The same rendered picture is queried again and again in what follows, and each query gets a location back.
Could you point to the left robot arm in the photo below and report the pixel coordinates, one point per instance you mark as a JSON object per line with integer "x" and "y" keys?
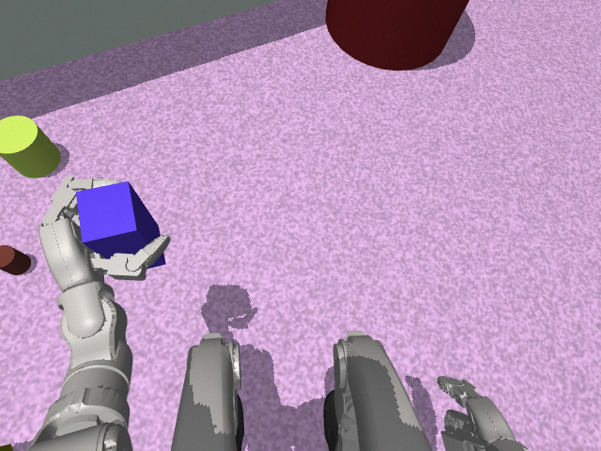
{"x": 92, "y": 412}

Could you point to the right robot hand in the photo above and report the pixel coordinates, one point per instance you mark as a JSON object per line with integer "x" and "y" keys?
{"x": 483, "y": 425}

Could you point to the left robot hand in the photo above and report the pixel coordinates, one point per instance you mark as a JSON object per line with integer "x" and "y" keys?
{"x": 69, "y": 260}

